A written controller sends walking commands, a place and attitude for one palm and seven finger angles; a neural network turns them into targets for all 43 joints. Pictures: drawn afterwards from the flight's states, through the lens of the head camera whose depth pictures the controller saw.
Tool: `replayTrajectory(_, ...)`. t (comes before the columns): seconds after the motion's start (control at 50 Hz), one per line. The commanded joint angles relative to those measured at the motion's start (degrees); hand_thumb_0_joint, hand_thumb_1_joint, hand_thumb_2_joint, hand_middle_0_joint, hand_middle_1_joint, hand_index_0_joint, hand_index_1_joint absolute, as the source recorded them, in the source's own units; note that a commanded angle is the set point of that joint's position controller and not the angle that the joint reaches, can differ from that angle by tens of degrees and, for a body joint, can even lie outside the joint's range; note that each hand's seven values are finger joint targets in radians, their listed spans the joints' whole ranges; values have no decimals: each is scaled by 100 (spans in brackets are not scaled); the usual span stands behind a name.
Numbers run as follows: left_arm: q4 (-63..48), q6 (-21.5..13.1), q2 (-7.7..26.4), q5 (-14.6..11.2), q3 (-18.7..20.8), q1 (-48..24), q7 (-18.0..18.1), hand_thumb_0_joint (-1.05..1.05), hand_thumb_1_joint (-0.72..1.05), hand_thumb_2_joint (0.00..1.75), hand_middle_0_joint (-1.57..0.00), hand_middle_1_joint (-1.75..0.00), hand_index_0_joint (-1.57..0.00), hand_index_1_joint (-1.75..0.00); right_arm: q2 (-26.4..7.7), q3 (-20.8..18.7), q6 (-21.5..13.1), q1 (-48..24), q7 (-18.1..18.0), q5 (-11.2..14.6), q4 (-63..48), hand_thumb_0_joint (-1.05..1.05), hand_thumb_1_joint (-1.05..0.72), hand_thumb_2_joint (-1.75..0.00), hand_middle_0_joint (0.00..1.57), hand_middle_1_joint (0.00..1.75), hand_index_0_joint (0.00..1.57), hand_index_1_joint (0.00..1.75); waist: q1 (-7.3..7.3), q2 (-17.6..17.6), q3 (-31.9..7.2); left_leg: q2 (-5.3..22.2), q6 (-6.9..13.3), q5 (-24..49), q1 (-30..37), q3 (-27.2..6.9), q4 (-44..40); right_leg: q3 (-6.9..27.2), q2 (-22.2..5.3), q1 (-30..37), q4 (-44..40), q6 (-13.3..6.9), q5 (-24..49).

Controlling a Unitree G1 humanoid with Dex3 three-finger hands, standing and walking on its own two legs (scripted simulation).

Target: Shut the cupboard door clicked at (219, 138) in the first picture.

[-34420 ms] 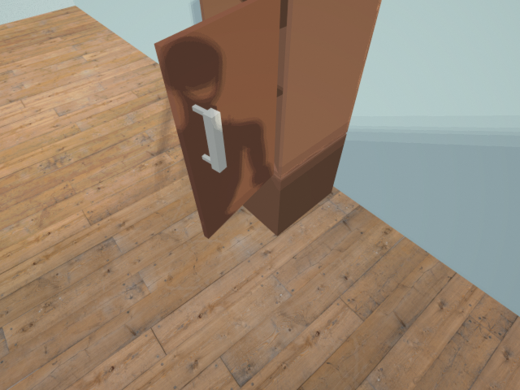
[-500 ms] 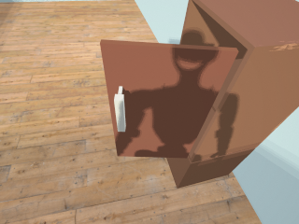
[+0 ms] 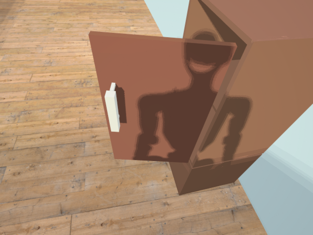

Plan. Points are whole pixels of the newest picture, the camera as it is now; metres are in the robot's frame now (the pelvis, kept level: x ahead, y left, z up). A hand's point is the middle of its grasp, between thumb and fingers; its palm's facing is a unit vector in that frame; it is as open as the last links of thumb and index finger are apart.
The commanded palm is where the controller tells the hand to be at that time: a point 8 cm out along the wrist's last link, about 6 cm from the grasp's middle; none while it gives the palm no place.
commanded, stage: come to a stop and stand still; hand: left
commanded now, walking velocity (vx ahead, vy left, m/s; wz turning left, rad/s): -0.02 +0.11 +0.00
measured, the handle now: (114, 107) +0.45 +0.16 +0.05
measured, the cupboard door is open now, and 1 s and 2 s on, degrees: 75 75 75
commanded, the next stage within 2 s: look again from close up in 1.16 s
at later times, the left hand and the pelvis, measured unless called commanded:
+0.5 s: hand out of the picture -0.01 +0.20 -0.17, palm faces +0.00 -0.97 -0.22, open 7.4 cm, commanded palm none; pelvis -0.02 +0.02 +0.00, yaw +0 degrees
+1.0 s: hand out of the picture +0.02 +0.19 -0.17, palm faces -0.03 -0.99 -0.16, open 7.4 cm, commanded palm none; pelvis +0.01 +0.02 +0.01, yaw -1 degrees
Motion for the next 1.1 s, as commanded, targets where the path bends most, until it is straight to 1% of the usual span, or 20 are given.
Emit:
replayTrajectory(0.0,-94,-210,383,-107,52,410,95,0,90,90,-20,-30,-20,-30,-493,21,-269,201,-27,22,-112,0,-90,-90,20,30,20,30,42,564,-234,673,293,1958,1007,-666,-1230,583,-623,-426,-518,-57,1332)
replayTrajectory(0.02,8,-206,367,-110,24,415,116,0,90,90,-20,-30,-20,-30,-493,39,-278,41,-14,40,-61,0,-90,-90,20,30,20,30,102,882,-89,680,354,1594,707,-804,-1443,499,-586,-218,-675,48,898)
replayTrajectory(0.04,120,-227,399,-118,1,346,125,0,90,90,-20,-30,-20,-30,-458,76,-284,-68,3,65,-38,0,-90,-90,20,30,20,30,119,881,112,611,333,1150,442,-849,-1642,493,-611,-38,-827,82,819)
replayTrajectory(0.06,189,-266,407,-126,-35,377,130,0,90,90,-20,-30,-20,-30,-399,97,-293,-133,17,89,-14,0,-90,-90,20,30,20,30,168,784,288,507,280,732,315,-786,-1782,573,-668,41,-1062,78,801)
replayTrajectory(0.08,267,-303,429,-117,-56,353,128,0,90,90,-20,-30,-20,-30,-379,110,-294,-149,26,92,3,0,-90,-90,20,30,20,30,123,537,315,383,199,740,475,-668,-1743,640,-731,-34,-1186,46,967)
replayTrajectory(0.12,333,-353,416,-130,-88,293,132,0,90,90,-20,-30,-20,-30,-331,119,-296,-6,33,93,67,0,-90,-90,20,30,20,30,31,272,104,309,135,984,907,-503,-1680,673,-806,-81,-1326,35,1112)
replayTrajectory(0.14,350,-366,390,-130,-100,290,135,0,90,90,-20,-30,-20,-30,-324,118,-293,34,40,91,87,0,-90,-90,20,30,20,30,17,226,30,300,122,933,1018,-474,-1704,675,-816,-101,-1390,42,1022)
replayTrajectory(0.2,370,-372,360,-111,-105,219,137,0,90,90,-20,-30,-20,-30,-337,115,-272,87,57,80,161,0,-90,-90,20,30,20,30,-15,-38,298,258,90,503,963,-473,-1907,678,-812,-285,-1570,37,523)
replayTrajectory(0.22,378,-492,425,19,-115,333,333,0,90,90,-20,-30,-20,-30,-598,176,-344,-200,107,62,-287,0,-90,-90,20,30,20,30,89,523,500,262,-20,1217,731,-331,-811,868,-952,-567,-1350,5,1752)
replayTrajectory(0.24,91,-508,670,-60,-82,26,287,0,90,90,-20,-30,-20,-30,-308,182,-295,69,150,30,-431,0,-90,-90,20,30,20,30,-189,560,188,166,12,118,686,-354,-977,925,-1047,-642,-1358,-156,164)
replayTrajectory(0.26,12,-550,655,-41,-46,-77,255,0,90,90,-20,-30,-20,-30,-353,216,-305,180,174,-31,-468,0,-90,-90,20,30,20,30,-138,406,163,143,4,280,656,-365,-978,873,-1017,-642,-1276,-237,169)
replayTrajectory(0.28,-18,-522,615,-63,-64,-96,217,0,90,90,-20,-30,-20,-30,-427,197,-294,258,170,-15,-547,0,-90,-90,20,30,20,30,-189,241,23,148,58,4,693,-390,-1043,822,-920,-684,-1201,-243,-404)
replayTrajectory(0.32,-70,-478,520,-67,-68,-99,179,0,90,90,-20,-30,-20,-30,-522,176,-292,297,167,-17,-660,0,-90,-90,20,30,20,30,-169,8,108,166,136,-153,527,-483,-1178,719,-772,-807,-1018,-217,-610)
replayTrajectory(0.34,-91,-447,483,-66,-66,-106,168,0,90,90,-20,-30,-20,-30,-559,170,-293,314,161,-20,-689,0,-90,-90,20,30,20,30,-160,68,145,197,177,-314,437,-566,-1317,664,-703,-819,-902,-206,-664)
replayTrajectory(0.36,-138,-428,476,-47,-53,-85,169,0,90,90,-20,-30,-20,-30,-560,178,-316,330,158,-30,-708,0,-90,-90,20,30,20,30,-109,336,251,232,225,-391,195,-640,-1495,562,-638,-682,-789,-197,-482)
replayTrajectory(0.42,-152,-373,502,-57,-66,38,142,0,90,90,-20,-30,-20,-30,-686,174,-290,198,160,-17,-793,0,-90,-90,20,30,20,30,-1,121,321,277,276,-968,-24,-837,-1820,556,-553,-628,-655,-145,-577)
replayTrajectory(0.52,-160,-394,592,-81,-97,19,127,0,90,90,-20,-30,-20,-30,-716,200,-337,214,169,1,-696,0,-90,-90,20,30,20,30,34,-159,220,276,295,-527,211,-755,-1857,611,-648,-549,-743,-117,-206)
replayTrajectory(0.68,-81,-409,734,-96,-115,-51,129,0,90,90,-20,-30,-20,-30,-751,258,-410,191,155,31,-451,0,-90,-90,20,30,20,30,45,92,-2,289,296,524,630,-578,-1755,607,-728,-282,-791,-58,570)
replayTrajectory(0.76,-11,-409,751,-88,-122,-88,132,0,90,90,-20,-30,-20,-30,-701,268,-417,160,140,50,-352,0,-90,-90,20,30,20,30,42,15,-4,293,288,874,783,-500,-1693,608,-753,-216,-861,-31,805)
replayTrajectory(1.08,232,-376,695,-88,-133,-114,142,0,90,90,-20,-30,-20,-30,-716,267,-414,-40,93,56,-154,0,-90,-90,20,30,20,30,38,112,-73,322,265,1499,1153,-389,-1666,600,-817,-71,-970,47,1198)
